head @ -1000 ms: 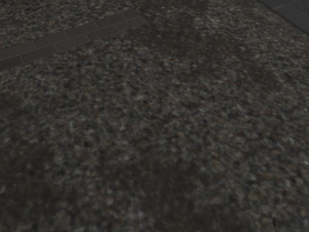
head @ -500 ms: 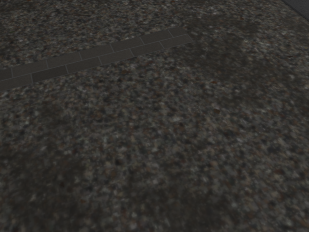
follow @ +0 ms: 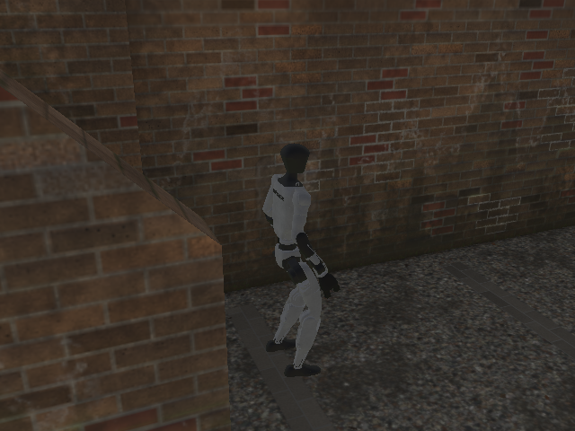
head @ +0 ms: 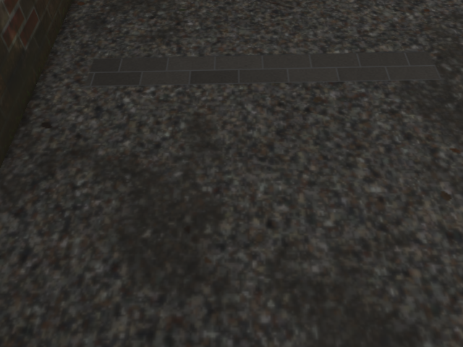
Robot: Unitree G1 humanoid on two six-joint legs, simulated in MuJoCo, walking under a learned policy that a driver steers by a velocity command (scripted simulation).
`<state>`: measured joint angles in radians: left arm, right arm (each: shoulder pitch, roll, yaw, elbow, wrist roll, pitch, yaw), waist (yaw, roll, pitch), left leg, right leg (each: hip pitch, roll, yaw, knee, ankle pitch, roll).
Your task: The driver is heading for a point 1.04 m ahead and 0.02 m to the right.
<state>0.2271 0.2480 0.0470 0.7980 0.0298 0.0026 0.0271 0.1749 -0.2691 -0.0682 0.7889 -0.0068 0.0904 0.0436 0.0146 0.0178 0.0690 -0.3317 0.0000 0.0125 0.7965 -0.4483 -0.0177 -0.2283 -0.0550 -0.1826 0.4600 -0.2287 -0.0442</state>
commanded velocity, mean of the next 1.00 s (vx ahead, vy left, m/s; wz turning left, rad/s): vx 0.01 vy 0.00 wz -0.02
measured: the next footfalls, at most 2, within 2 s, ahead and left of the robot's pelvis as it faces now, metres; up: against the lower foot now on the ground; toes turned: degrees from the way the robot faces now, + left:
left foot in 0.08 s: +0.01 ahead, +0.11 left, +0.00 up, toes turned +5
right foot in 0.56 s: +0.02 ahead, -0.08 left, +0.00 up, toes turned +9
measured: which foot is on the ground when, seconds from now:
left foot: up 0.00-0.06, down 0.08-0.58, up 0.60-0.92, down 0.94-1.00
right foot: down 0.00-0.08, up 0.10-0.54, down 0.56-0.94, up 0.96-1.00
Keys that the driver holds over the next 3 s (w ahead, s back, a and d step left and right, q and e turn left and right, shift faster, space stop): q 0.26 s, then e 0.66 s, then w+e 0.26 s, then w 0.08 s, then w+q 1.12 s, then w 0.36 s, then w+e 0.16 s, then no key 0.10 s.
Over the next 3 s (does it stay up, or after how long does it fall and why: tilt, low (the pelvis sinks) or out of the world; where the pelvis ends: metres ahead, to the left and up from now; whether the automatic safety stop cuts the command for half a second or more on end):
stays up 0.85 -0.01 -0.01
